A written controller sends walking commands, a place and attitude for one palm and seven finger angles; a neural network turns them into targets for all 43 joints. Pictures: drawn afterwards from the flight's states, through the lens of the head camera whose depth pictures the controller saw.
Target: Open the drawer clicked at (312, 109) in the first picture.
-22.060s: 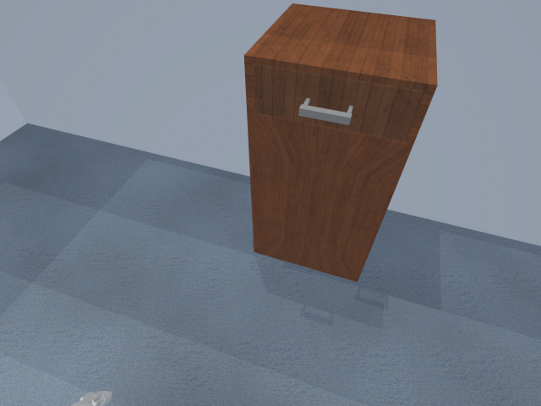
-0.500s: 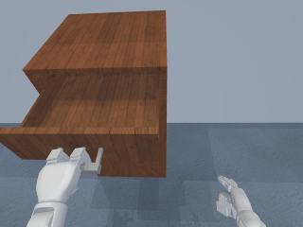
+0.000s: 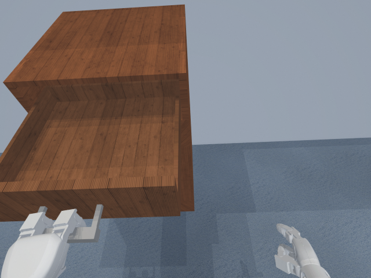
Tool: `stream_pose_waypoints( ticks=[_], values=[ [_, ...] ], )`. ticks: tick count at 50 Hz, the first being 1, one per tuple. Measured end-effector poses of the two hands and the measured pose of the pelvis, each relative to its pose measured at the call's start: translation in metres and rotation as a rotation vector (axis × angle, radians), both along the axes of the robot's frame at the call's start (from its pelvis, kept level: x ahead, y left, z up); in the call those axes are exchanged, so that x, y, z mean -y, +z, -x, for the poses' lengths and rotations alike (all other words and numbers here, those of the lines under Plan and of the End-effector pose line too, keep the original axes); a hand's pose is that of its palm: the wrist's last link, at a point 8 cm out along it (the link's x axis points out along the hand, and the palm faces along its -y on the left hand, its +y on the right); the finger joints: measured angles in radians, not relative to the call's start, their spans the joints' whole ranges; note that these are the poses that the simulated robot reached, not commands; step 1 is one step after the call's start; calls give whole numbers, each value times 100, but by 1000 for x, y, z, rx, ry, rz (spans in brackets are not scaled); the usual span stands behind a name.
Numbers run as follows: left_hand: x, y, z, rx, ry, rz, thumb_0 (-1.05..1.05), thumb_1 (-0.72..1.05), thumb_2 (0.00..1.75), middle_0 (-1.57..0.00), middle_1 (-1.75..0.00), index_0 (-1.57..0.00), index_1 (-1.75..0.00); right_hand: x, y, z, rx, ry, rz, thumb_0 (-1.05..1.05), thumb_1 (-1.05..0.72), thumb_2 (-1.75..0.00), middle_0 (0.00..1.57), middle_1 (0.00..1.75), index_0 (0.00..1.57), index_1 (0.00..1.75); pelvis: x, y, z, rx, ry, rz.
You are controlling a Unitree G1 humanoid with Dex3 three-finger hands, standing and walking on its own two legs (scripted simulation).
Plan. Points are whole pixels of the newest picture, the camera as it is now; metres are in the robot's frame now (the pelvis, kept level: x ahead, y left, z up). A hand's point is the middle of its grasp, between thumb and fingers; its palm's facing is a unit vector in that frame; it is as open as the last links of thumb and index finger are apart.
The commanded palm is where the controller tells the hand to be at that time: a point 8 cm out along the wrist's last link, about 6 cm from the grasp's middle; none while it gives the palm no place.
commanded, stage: pull the drawer open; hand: left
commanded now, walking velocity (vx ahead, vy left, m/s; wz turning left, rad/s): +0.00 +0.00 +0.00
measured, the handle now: (66, 223) +0.20 +0.25 +0.06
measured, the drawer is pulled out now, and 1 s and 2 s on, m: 0.30 0.30 0.30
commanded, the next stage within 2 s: open the thumb to release the handle in 0.16 s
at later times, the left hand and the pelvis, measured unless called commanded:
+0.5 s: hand (59, 257) +0.15 +0.25 +0.04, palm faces +0.05 -0.06 -1.00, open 6.8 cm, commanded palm +0.12 +0.27 +0.08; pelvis -0.01 -0.01 +0.00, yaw +2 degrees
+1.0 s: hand (59, 257) +0.15 +0.25 +0.04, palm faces +0.04 -0.07 -1.00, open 13.7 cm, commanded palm +0.13 +0.26 +0.08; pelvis -0.03 -0.02 +0.01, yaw +3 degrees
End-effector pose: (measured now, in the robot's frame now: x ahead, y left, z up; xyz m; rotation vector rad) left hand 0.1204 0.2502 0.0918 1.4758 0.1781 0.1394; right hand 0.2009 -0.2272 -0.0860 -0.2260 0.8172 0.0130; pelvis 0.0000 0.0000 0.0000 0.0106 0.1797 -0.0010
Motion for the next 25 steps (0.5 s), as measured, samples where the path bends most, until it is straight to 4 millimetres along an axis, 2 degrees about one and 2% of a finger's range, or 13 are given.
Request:
stream_pose_waypoints(
  ticks=[7, 18, 25],
  values=[
    [0, -1, 1, 24, -1, -11, 5, 73, 79, -27, -131, -38, -131, 3, -4, 4, -3, -19, 0, 1, -90, -90, 20, 30, 19, 30, 1, -3, 3, -1, 3, -3],
    [-1, -2, -2, 43, -4, -42, 3, 70, 81, -32, -131, -39, -133, -11, -10, 2, -7, 3, -18, 1, -90, -90, 20, 30, 19, 30, 3, -3, 7, 16, 24, -5],
    [1, -1, -4, 60, 28, -26, 2, 52, 74, -36, -130, -39, -131, -18, -8, 1, -7, 12, -28, 1, -90, -90, 20, 30, 20, 30, 8, 0, 11, 35, 34, -7]
  ],
)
